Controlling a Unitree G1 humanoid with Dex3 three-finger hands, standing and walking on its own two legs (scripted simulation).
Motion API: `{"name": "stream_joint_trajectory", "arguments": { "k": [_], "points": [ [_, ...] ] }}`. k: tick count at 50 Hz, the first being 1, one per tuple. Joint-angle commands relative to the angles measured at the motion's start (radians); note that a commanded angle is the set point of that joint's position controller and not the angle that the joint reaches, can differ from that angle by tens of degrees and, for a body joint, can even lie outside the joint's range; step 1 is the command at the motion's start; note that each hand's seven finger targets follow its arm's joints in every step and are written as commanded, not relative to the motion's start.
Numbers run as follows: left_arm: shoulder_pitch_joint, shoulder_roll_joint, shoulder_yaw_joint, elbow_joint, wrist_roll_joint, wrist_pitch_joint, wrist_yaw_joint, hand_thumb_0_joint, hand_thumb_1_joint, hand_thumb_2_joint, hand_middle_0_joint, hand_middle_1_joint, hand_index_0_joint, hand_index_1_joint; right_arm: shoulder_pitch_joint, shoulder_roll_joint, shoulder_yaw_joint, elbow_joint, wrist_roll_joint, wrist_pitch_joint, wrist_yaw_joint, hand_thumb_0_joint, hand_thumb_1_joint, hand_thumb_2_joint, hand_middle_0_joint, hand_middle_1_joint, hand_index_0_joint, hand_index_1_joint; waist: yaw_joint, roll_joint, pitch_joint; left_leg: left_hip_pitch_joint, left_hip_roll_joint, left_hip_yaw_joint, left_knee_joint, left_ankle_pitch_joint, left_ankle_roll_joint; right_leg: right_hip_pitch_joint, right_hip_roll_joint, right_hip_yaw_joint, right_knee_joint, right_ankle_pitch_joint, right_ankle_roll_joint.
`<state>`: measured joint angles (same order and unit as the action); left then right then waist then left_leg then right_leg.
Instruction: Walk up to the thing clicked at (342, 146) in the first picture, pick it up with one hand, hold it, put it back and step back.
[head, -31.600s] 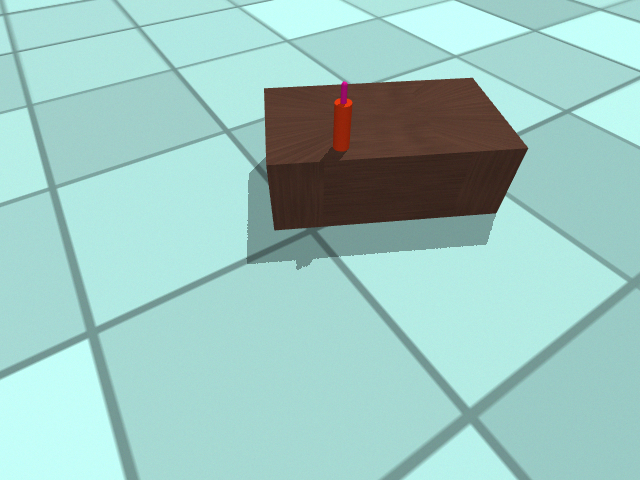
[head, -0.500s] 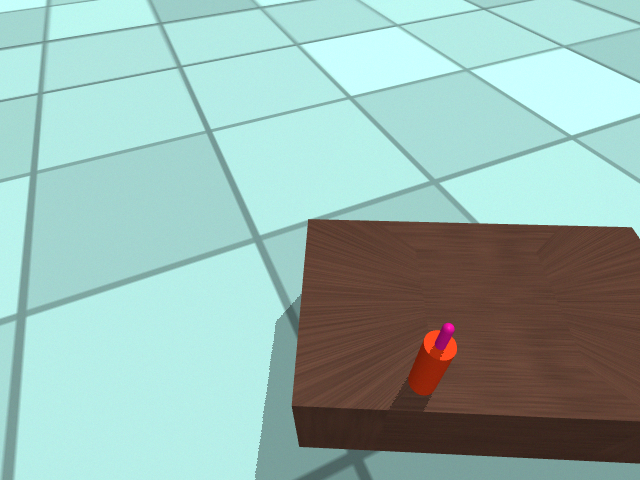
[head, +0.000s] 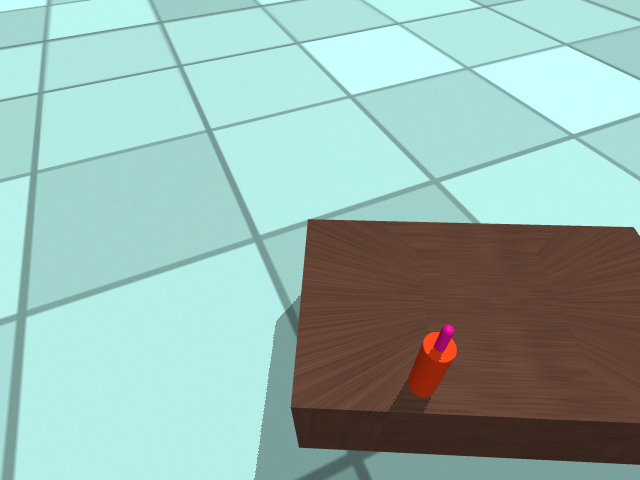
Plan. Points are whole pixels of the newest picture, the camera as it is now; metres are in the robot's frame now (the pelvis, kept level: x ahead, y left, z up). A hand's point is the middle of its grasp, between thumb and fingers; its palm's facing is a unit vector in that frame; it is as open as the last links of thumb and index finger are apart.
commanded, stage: stand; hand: right
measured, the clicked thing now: (433, 358) +0.40 -0.21 -0.29
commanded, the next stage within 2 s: step back in 0.32 s
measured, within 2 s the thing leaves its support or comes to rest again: neither
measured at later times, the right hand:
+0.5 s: hand out of the picture +0.07 -0.26 -0.16, palm faces -0.01 +0.93 -0.37, open 7.4 cm
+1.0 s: hand out of the picture -0.03 -0.22 -0.18, palm faces +0.02 +0.93 -0.37, open 7.4 cm
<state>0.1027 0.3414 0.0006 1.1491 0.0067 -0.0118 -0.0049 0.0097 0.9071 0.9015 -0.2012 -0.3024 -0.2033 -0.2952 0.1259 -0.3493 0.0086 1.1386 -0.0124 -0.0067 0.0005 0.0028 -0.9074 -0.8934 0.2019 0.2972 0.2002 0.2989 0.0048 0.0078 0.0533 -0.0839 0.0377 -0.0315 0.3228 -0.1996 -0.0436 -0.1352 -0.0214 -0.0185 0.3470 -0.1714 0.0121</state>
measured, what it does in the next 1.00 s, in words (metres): walks backwards: right foot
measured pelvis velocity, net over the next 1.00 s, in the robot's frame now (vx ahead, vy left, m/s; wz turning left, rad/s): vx -0.12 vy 0.04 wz -0.07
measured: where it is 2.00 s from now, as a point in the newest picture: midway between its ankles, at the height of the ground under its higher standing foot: outside the picture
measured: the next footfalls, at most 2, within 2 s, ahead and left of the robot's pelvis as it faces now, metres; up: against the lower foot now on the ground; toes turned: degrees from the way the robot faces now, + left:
right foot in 0.98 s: -0.12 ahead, -0.08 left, +0.00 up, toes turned -1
left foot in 1.32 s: -0.17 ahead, +0.16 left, +0.00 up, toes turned -2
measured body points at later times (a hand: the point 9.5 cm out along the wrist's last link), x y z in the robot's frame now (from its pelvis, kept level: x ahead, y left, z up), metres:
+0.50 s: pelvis -0.03 +0.02 -0.01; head +0.03 +0.02 +0.43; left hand +0.07 +0.32 -0.14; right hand +0.07 -0.30 -0.14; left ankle -0.03 +0.14 -0.72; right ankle +0.01 -0.12 -0.75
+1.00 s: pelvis -0.12 +0.04 -0.03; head -0.05 +0.04 +0.41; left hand -0.01 +0.35 -0.15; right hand -0.03 -0.27 -0.15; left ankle -0.05 +0.15 -0.75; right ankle -0.16 -0.08 -0.75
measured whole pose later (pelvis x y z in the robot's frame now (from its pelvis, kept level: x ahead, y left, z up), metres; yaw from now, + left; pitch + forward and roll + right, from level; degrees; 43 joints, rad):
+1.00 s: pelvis -0.12 +0.04 -0.03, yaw -4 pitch -1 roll -1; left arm 0.14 0.38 0.07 0.90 0.02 0.04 0.00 0.01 0.91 0.90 -0.20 -0.30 -0.20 -0.29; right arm 0.11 -0.37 -0.04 0.84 -0.01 0.04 -0.01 0.00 -0.90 -0.89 0.21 0.30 0.20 0.30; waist 0.00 0.01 0.20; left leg -0.41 0.04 0.05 0.69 -0.26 0.02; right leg -0.23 0.04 0.05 0.65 -0.40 -0.01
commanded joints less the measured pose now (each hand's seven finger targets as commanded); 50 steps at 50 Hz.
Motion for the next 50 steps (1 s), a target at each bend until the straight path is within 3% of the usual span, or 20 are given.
{"name": "stream_joint_trajectory", "arguments": {
  "k": [1,12,15,16,18,20,22,23,26,28,29,30,31,33,35,40,46,48,49,50],
  "points": [
    [-0.029,0.216,0.042,-0.054,0.003,-0.018,0.014,0.000,0.900,0.900,-0.200,-0.300,-0.200,-0.300,-0.018,-0.212,-0.041,-0.053,-0.002,-0.018,-0.014,0.000,-0.900,-0.900,0.200,0.300,0.200,0.300,-0.005,-0.006,-0.049,-0.041,0.088,-0.047,-0.049,0.089,0.049,0.024,-0.105,0.082,-0.066,0.093,-0.022],
    [-0.027,0.217,0.045,-0.060,0.003,-0.019,0.012,0.000,0.900,0.900,-0.200,-0.300,-0.200,-0.300,-0.027,-0.213,-0.046,-0.057,-0.003,-0.018,-0.011,0.000,-0.900,-0.900,0.200,0.300,0.200,0.300,0.000,0.008,-0.053,-0.062,0.084,-0.050,-0.055,0.064,0.051,0.042,-0.105,0.081,-0.071,0.061,-0.024],
    [-0.021,0.217,0.045,-0.060,0.004,-0.022,0.013,0.000,0.900,0.900,-0.200,-0.300,-0.200,-0.300,-0.028,-0.211,-0.046,-0.059,-0.002,-0.020,-0.011,0.000,-0.900,-0.900,0.200,0.300,0.200,0.300,0.000,-0.009,-0.076,-0.034,0.092,-0.054,-0.046,0.128,0.052,0.053,-0.110,0.075,-0.053,0.132,-0.027],
    [-0.032,0.278,0.092,-0.097,-0.018,-0.009,0.012,0.000,0.900,0.900,-0.200,-0.300,-0.200,-0.300,-0.046,-0.266,-0.073,-0.098,0.011,-0.003,-0.005,0.000,-0.900,-0.900,0.200,0.300,0.200,0.300,-0.004,-0.014,0.025,-0.116,0.072,-0.054,0.079,0.327,0.089,-0.006,-0.101,0.087,0.043,0.335,-0.041],
    [-0.003,0.271,0.102,-0.128,-0.022,-0.002,0.017,0.000,0.900,0.900,-0.200,-0.300,-0.200,-0.300,-0.020,-0.239,-0.080,-0.131,0.025,0.006,-0.006,0.000,-0.900,-0.900,0.200,0.300,0.200,0.300,-0.009,-0.029,-0.075,-0.093,0.053,-0.015,0.197,0.411,0.094,0.038,-0.125,0.084,0.085,0.484,-0.087],
    [-0.012,0.290,0.113,-0.171,-0.019,0.010,0.017,0.000,0.900,0.900,-0.200,-0.300,-0.200,-0.300,-0.001,-0.226,-0.090,-0.166,0.027,0.024,-0.006,0.000,-0.900,-0.900,0.200,0.300,0.200,0.300,-0.012,-0.095,-0.115,-0.113,-0.023,0.023,0.360,0.264,0.088,-0.005,-0.202,0.159,0.057,0.482,-0.163],
    [-0.062,0.301,0.117,-0.226,0.005,0.018,0.021,0.000,0.900,0.900,-0.200,-0.300,-0.200,-0.300,0.015,-0.219,-0.105,-0.199,0.020,0.048,-0.002,0.000,-0.900,-0.900,0.200,0.300,0.200,0.300,-0.015,-0.195,-0.125,-0.188,-0.092,0.006,0.591,-0.266,0.097,-0.054,-0.328,0.262,0.029,0.456,-0.266],
    [-0.096,0.314,0.122,-0.254,0.017,0.021,0.022,0.000,0.900,0.900,-0.200,-0.300,-0.200,-0.300,0.063,-0.222,-0.111,-0.207,0.014,0.057,0.001,0.000,-0.900,-0.900,0.200,0.300,0.200,0.300,-0.034,-0.207,-0.124,-0.172,-0.060,-0.048,0.667,-0.346,0.108,-0.136,-0.354,0.262,0.048,0.400,-0.284],
    [-0.158,0.290,0.113,-0.304,0.027,0.028,0.028,0.000,0.900,0.900,-0.200,-0.300,-0.200,-0.300,0.137,-0.218,-0.120,-0.226,0.022,0.054,0.004,0.000,-0.900,-0.900,0.200,0.300,0.200,0.300,-0.069,-0.205,-0.111,-0.208,-0.035,-0.029,0.515,-0.258,0.109,-0.123,-0.286,0.183,0.143,0.377,-0.216],
    [-0.150,0.270,0.105,-0.323,0.010,0.045,0.025,0.000,0.900,0.900,-0.200,-0.300,-0.200,-0.300,0.164,-0.215,-0.126,-0.220,0.003,0.041,0.003,0.000,-0.900,-0.900,0.200,0.300,0.200,0.300,-0.068,-0.132,-0.100,-0.152,-0.043,0.032,0.223,-0.008,0.089,-0.133,-0.199,0.126,0.284,0.250,-0.146],
    [-0.113,0.229,0.098,-0.330,-0.002,0.059,0.025,0.000,0.900,0.900,-0.200,-0.300,-0.200,-0.300,0.143,-0.246,-0.136,-0.237,-0.020,0.033,-0.001,0.000,-0.900,-0.900,0.200,0.300,0.200,0.300,-0.052,0.034,-0.070,-0.147,0.043,-0.120,0.085,0.214,0.081,-0.196,-0.080,0.089,0.430,0.067,-0.097],
    [-0.069,0.164,0.090,-0.338,-0.015,0.067,0.031,0.000,0.900,0.900,-0.200,-0.300,-0.200,-0.300,0.101,-0.339,-0.152,-0.265,-0.040,0.023,-0.003,0.000,-0.900,-0.900,0.200,0.300,0.200,0.300,-0.014,0.253,-0.051,-0.087,0.230,-0.418,0.019,0.453,0.136,-0.370,0.106,0.090,0.576,-0.395,-0.051],
    [-0.046,0.204,0.104,-0.325,-0.006,0.075,0.042,0.000,0.900,0.900,-0.200,-0.300,-0.200,-0.300,0.080,-0.388,-0.159,-0.283,-0.027,0.020,-0.002,0.000,-0.900,-0.900,0.200,0.300,0.200,0.300,-0.026,0.173,-0.087,-0.150,0.286,-0.435,0.058,0.535,0.226,-0.308,0.125,0.224,0.720,-0.498,-0.045],
    [-0.044,0.228,0.108,-0.306,-0.004,0.074,0.053,0.000,0.900,0.900,-0.200,-0.300,-0.200,-0.300,-0.004,-0.353,-0.149,-0.311,-0.017,0.015,-0.014,0.000,-0.900,-0.900,0.200,0.300,0.200,0.300,-0.015,0.153,-0.108,-0.142,0.280,-0.401,0.073,0.446,0.264,-0.337,0.138,0.263,0.867,-0.436,-0.048],
    [0.022,0.246,0.108,-0.280,-0.012,0.070,0.050,0.000,0.900,0.900,-0.200,-0.300,-0.200,-0.300,-0.053,-0.288,-0.135,-0.336,-0.026,0.011,-0.023,0.000,-0.900,-0.900,0.200,0.300,0.200,0.300,0.032,0.143,-0.109,-0.076,0.194,-0.244,0.132,0.417,0.250,-0.386,0.124,0.246,0.911,-0.331,-0.035],
    [-0.014,0.227,0.112,-0.331,0.006,0.053,0.037,0.000,0.900,0.900,-0.200,-0.300,-0.200,-0.300,0.073,-0.263,-0.135,-0.333,-0.015,0.010,-0.038,0.000,-0.900,-0.900,0.200,0.300,0.200,0.300,-0.040,0.095,-0.112,0.087,0.245,-0.257,0.179,0.527,0.324,-0.404,0.091,0.189,0.767,-0.386,0.018],
    [0.083,0.201,0.120,-0.319,0.008,0.040,0.019,0.000,0.900,0.900,-0.200,-0.300,-0.200,-0.300,0.036,-0.299,-0.130,-0.363,-0.011,0.022,-0.034,0.000,-0.900,-0.900,0.200,0.300,0.200,0.300,-0.025,0.156,-0.151,-0.002,0.226,-0.209,0.201,0.377,0.277,-0.188,0.045,0.067,0.362,-0.297,-0.011],
    [0.187,0.185,0.123,-0.282,0.014,0.031,0.016,0.000,0.900,0.900,-0.200,-0.300,-0.200,-0.300,-0.013,-0.296,-0.125,-0.367,0.001,0.032,-0.028,0.000,-0.900,-0.900,0.200,0.300,0.200,0.300,0.027,0.131,-0.181,-0.089,0.179,-0.149,0.274,0.304,0.218,-0.025,0.043,0.025,0.083,-0.073,-0.040],
    [0.172,0.229,0.131,-0.293,0.028,0.022,0.019,0.000,0.900,0.900,-0.200,-0.300,-0.200,-0.300,0.001,-0.267,-0.113,-0.366,0.012,0.033,-0.026,0.000,-0.900,-0.900,0.200,0.300,0.200,0.300,0.015,0.064,-0.171,-0.212,0.128,-0.129,0.305,0.193,0.160,0.046,-0.012,0.113,0.065,0.005,-0.061],
    [0.142,0.308,0.152,-0.314,0.039,0.018,0.017,0.000,0.900,0.900,-0.200,-0.300,-0.200,-0.300,0.019,-0.229,-0.101,-0.375,0.017,0.033,-0.022,0.000,-0.900,-0.900,0.200,0.300,0.200,0.300,-0.005,-0.157,-0.123,-0.423,-0.011,-0.061,0.452,-0.053,0.084,0.085,-0.186,0.389,0.039,0.057,-0.134]
  ]
}}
